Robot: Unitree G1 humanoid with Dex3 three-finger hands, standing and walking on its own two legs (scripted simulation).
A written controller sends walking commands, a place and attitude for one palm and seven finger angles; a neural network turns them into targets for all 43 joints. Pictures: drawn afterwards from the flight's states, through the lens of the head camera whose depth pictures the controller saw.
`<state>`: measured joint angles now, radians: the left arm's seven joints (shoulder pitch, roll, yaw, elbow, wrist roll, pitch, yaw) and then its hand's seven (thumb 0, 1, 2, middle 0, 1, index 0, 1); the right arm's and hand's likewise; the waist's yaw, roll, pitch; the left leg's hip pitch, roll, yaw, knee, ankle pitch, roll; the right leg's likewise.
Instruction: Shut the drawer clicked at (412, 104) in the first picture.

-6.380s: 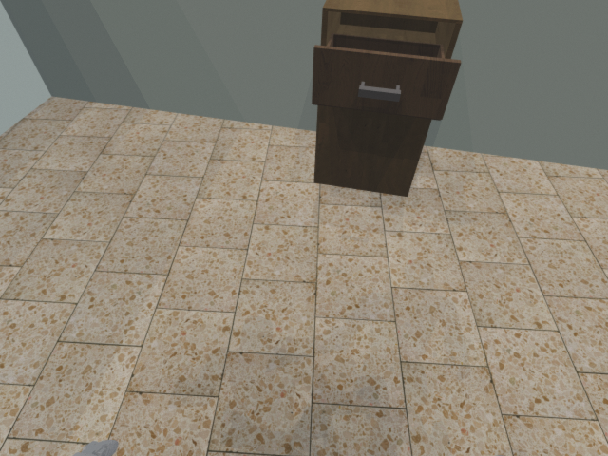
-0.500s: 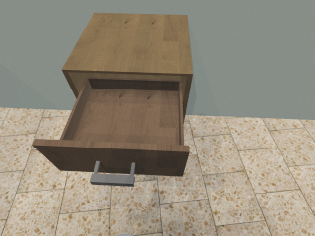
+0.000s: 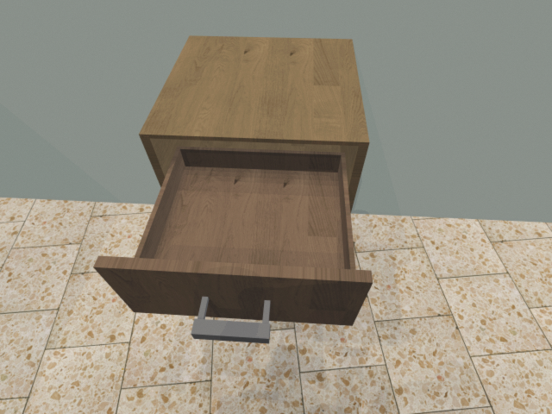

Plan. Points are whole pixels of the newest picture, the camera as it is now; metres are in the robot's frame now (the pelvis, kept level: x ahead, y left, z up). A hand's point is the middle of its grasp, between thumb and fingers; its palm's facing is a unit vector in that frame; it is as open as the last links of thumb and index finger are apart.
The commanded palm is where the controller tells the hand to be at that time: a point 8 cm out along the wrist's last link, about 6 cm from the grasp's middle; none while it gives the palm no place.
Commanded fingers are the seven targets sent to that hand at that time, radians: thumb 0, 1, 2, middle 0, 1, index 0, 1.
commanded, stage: come to a stop and stand still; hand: left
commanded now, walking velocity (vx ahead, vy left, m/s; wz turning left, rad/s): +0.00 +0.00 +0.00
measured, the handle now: (233, 317) +0.27 +0.10 -0.07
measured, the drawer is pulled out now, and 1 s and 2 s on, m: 0.30 0.30 0.30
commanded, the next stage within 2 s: look again from close up in 0.80 s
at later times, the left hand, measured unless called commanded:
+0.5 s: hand out of the picture +0.13 +0.15 -0.16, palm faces -0.01 -0.96 -0.27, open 7.4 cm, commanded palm none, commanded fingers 0.00 0.90 0.90 -0.20 -0.30 -0.20 -0.30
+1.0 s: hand out of the picture +0.06 +0.13 -0.16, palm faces +0.01 -0.97 -0.25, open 7.4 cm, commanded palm none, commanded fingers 0.00 0.90 0.90 -0.20 -0.30 -0.20 -0.30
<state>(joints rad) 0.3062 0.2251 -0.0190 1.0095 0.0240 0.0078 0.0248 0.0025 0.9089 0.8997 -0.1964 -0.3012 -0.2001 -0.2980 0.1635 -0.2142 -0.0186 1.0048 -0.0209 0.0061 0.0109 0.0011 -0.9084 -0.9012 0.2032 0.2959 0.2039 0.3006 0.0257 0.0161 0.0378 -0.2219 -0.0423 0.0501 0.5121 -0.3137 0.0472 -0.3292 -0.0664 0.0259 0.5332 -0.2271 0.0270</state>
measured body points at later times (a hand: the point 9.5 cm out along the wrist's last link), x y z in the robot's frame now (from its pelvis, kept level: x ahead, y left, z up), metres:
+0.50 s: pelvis +0.06 -0.04 +0.00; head +0.10 -0.06 +0.45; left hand +0.13 +0.20 -0.14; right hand +0.10 -0.28 -0.17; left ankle -0.03 +0.09 -0.73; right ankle +0.03 -0.16 -0.73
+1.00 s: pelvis +0.05 -0.06 +0.00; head +0.08 -0.07 +0.45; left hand +0.06 +0.18 -0.14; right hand +0.06 -0.28 -0.16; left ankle -0.03 +0.09 -0.73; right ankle +0.03 -0.16 -0.73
